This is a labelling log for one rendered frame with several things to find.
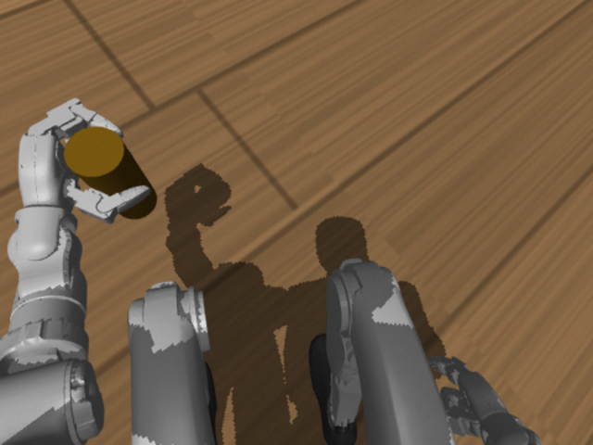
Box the right robot hand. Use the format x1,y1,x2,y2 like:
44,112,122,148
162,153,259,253
429,356,509,439

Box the right robot arm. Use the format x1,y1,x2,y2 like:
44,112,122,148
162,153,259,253
480,413,542,445

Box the left robot arm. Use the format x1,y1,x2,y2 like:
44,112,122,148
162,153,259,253
0,205,105,445

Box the right robot foot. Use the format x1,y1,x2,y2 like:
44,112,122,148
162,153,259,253
309,334,358,445

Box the left robot hand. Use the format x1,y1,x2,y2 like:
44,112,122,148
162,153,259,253
19,98,151,224

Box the can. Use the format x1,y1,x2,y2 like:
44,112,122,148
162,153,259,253
64,126,157,220

